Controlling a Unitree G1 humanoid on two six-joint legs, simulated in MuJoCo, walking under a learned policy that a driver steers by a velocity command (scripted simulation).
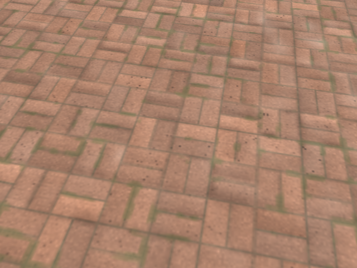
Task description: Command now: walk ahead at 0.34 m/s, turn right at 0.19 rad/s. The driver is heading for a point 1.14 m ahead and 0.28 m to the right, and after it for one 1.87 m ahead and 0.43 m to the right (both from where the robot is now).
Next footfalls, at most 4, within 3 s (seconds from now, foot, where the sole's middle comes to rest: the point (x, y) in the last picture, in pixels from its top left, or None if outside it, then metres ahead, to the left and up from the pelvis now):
0.26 right None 0.17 -0.18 -0.79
0.74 left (207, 259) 0.55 -0.10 -0.79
1.20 right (281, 231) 0.66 -0.41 -0.79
1.70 left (217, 168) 0.97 -0.18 -0.79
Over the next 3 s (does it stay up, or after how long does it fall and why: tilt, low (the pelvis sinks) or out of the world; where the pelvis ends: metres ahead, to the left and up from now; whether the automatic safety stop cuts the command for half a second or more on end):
stays up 1.14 -0.23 -0.01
